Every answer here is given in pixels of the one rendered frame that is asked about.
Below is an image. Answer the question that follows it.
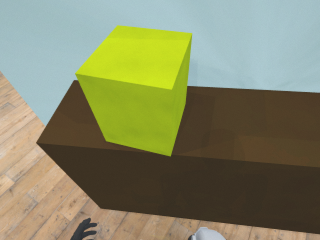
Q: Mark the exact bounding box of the right robot thigh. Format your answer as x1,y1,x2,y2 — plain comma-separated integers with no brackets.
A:
191,229,226,240

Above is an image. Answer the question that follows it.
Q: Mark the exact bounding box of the left robot hand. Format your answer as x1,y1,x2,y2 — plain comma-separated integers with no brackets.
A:
70,218,98,240

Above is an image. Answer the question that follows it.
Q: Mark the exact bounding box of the right robot shin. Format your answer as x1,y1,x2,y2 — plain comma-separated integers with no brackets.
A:
196,227,208,233

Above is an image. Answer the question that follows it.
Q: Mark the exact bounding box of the carton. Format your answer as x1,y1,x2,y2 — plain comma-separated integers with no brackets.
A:
75,25,193,157

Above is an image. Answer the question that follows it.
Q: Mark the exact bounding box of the pedestal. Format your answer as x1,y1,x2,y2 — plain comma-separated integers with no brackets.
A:
36,80,320,235

